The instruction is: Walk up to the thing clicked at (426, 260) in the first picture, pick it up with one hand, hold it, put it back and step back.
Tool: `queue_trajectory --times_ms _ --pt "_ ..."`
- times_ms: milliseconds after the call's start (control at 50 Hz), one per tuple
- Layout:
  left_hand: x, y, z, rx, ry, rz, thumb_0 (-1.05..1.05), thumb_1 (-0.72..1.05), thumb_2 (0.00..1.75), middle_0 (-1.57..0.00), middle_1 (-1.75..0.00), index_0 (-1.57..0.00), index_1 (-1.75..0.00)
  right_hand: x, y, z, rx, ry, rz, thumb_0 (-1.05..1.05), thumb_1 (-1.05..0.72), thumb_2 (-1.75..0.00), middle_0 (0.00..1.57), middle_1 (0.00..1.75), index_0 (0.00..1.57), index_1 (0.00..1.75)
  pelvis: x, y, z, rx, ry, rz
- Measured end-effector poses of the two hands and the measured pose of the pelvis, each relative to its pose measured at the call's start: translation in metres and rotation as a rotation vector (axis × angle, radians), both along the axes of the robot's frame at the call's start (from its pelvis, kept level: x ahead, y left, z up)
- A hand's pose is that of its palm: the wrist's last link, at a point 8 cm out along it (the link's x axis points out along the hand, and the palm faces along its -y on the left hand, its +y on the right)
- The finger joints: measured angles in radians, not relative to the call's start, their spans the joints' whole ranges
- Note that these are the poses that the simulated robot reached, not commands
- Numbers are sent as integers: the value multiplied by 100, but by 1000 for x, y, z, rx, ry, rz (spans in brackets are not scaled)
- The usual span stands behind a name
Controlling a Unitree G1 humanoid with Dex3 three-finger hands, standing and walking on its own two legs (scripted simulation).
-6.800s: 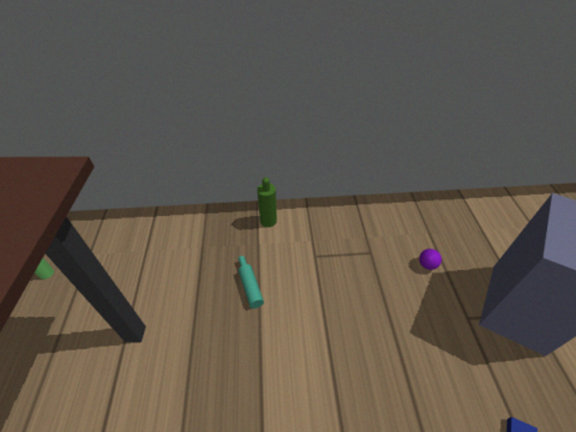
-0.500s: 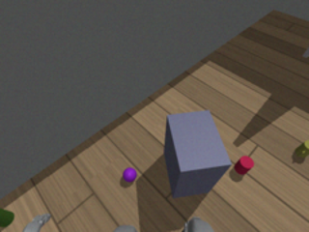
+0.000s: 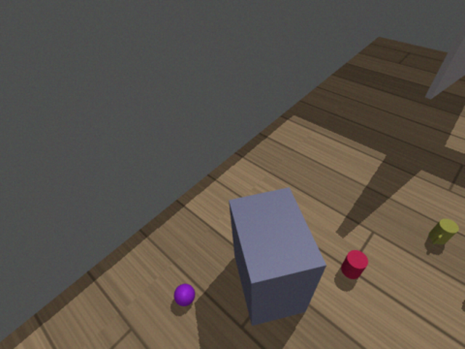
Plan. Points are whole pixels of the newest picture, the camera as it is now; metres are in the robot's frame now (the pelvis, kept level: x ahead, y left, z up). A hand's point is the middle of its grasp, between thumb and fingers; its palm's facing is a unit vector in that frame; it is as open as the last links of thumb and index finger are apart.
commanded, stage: walk up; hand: left
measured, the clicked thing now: (184, 294) +0.46 +0.28 -0.72
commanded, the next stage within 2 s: none
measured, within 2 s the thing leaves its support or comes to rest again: neither
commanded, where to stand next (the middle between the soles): +0.08 +0.04 m, yaw -1 degrees
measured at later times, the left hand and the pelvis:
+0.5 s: hand out of the picture +0.10 +0.32 -0.14, palm faces +0.03 -0.88 -0.48, open 7.4 cm; pelvis +0.03 +0.03 -0.01, yaw +4 degrees
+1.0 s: hand out of the picture +0.13 +0.32 -0.15, palm faces +0.01 -0.90 -0.44, open 7.4 cm; pelvis +0.04 +0.05 -0.01, yaw +4 degrees
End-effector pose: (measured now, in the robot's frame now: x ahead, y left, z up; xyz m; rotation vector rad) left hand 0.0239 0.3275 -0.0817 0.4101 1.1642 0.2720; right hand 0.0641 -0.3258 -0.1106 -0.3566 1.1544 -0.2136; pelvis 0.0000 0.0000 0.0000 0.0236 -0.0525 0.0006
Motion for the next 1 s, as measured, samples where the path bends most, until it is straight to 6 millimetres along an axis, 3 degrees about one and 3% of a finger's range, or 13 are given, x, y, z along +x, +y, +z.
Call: queue_trajectory --times_ms 140,320,420,560,640,720,800,900,1000 --pt "17 -17 25 49 12 2 1 90 90 -20 -30 -20 -30 13 0 -11 65 31 -17 1 -91 -90 20 30 21 30 13 -8 12 6 -8 -5" --pt "59 -16 13 61 -23 15 1 90 90 -20 -30 -21 -31 16 27 -31 104 153 10 0 -91 -90 21 30 21 30 20 -1 4 -12 7 27" --pt "71 1 -3 53 -40 18 1 90 90 -20 -30 -21 -31 37 41 -29 82 151 58 0 -91 -90 21 30 21 30 25 14 -4 -16 25 50" --pt "62 41 -24 15 9 20 1 90 90 -20 -30 -21 -30 85 66 -8 28 -9 115 0 -91 -90 21 30 21 30 34 47 -11 13 11 64" --pt "67 51 -14 -18 7 11 1 90 90 -20 -30 -20 -30 88 75 12 16 -59 84 0 -91 -90 21 30 21 30 51 59 1 -30 0 74" --pt "82 61 -12 -27 -33 34 1 90 90 -20 -30 -20 -30 87 80 19 -9 -40 76 0 -90 -90 21 30 21 30 61 62 4 -32 -18 74" --pt "92 60 -17 -18 -37 49 1 90 90 -20 -30 -20 -30 92 83 9 -7 -12 67 0 -90 -90 21 30 21 30 60 61 0 -24 -24 63" --pt "98 50 -25 -3 -1 39 1 90 90 -20 -30 -20 -30 107 83 -17 35 -26 54 0 -90 -90 21 30 21 30 60 55 -15 -8 -14 49" --pt "96 36 -22 -14 -9 15 1 90 90 -20 -30 -20 -30 114 88 -28 58 -11 73 0 -91 -90 21 30 21 30 43 50 -14 5 -10 69"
